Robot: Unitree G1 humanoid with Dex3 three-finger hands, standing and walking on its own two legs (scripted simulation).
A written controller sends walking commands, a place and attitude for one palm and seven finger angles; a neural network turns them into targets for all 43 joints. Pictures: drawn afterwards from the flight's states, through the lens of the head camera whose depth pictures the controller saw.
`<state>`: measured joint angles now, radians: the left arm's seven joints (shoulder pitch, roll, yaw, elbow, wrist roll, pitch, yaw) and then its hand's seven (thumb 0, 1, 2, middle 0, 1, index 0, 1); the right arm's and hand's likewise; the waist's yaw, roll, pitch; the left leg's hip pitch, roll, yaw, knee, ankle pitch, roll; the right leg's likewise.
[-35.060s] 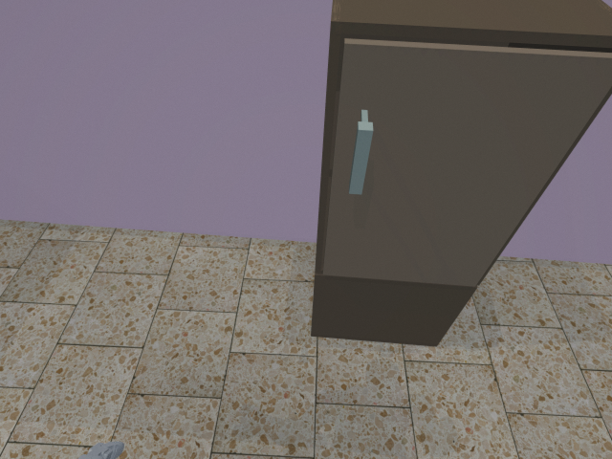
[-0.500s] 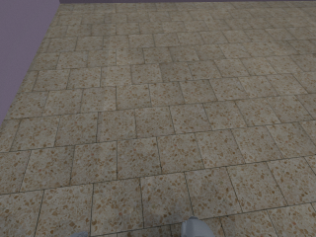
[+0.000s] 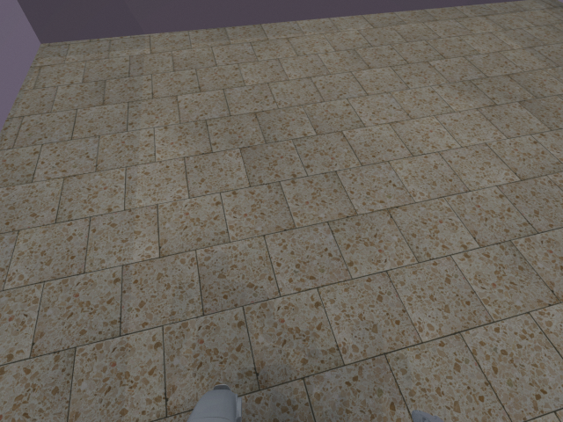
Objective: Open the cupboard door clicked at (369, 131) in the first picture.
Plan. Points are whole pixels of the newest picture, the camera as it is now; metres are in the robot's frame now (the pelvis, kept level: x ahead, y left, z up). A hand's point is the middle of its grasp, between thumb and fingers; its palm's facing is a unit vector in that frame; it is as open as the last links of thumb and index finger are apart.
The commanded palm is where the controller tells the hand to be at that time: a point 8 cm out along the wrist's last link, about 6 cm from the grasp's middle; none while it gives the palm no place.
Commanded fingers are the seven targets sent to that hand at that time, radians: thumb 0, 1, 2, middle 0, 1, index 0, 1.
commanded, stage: turn to face it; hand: left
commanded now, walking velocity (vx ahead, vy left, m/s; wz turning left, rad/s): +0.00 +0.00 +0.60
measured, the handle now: out of the picture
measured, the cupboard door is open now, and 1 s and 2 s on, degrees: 44 44 44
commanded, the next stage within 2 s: none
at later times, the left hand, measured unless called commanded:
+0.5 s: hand (156, 378) +0.21 +0.23 -0.17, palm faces +0.25 -0.95 -0.21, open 7.4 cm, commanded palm none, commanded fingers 0.00 0.90 0.90 -0.20 -0.30 -0.20 -0.30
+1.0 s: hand out of the picture +0.14 +0.15 -0.16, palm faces +0.56 -0.79 -0.27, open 7.4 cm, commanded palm none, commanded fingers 0.00 0.90 0.90 -0.20 -0.30 -0.20 -0.30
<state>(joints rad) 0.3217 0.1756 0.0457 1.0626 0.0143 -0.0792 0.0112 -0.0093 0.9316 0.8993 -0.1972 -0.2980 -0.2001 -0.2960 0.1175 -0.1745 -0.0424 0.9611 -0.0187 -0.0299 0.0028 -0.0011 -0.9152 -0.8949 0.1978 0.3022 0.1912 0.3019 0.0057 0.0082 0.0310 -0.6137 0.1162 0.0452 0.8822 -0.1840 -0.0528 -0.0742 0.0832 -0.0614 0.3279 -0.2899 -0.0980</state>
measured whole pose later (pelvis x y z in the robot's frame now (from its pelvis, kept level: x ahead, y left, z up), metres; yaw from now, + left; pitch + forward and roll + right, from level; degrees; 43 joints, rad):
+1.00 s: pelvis +0.21 -0.04 +0.00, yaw +35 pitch +1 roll +3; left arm 0.26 0.18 0.02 0.91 0.02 0.00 0.03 0.00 0.91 0.90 -0.20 -0.30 -0.20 -0.30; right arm 0.12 -0.27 -0.07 0.94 -0.02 0.08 0.02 0.00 -0.91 -0.90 0.20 0.30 0.19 0.30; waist 0.00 -0.01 0.10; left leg -0.48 0.03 0.05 0.93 -0.40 -0.07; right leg -0.13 -0.08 -0.21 0.49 -0.37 -0.03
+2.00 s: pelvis +0.26 -0.01 -0.02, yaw +72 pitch +1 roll +0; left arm 0.23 0.26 0.06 0.92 0.02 0.06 0.02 0.00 0.91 0.90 -0.20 -0.30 -0.20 -0.30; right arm 0.12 -0.22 -0.05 0.89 -0.02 0.03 0.02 0.00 -0.91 -0.89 0.20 0.30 0.19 0.30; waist 0.01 -0.07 0.10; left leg -0.34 -0.01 0.07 0.64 -0.32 0.05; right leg -0.39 -0.13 -0.12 1.00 -0.56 0.07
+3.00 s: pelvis +0.26 -0.02 +0.00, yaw +106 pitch +1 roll -2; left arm 0.16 0.28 0.07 0.90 0.03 0.06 0.02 0.00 0.91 0.90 -0.20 -0.30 -0.20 -0.30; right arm 0.17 -0.20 -0.04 0.92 -0.02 0.02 0.00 0.00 -0.91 -0.89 0.20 0.30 0.20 0.30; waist 0.01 -0.04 0.08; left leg -0.26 -0.05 -0.05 0.46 -0.22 0.07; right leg -0.51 -0.09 0.00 1.09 -0.36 0.10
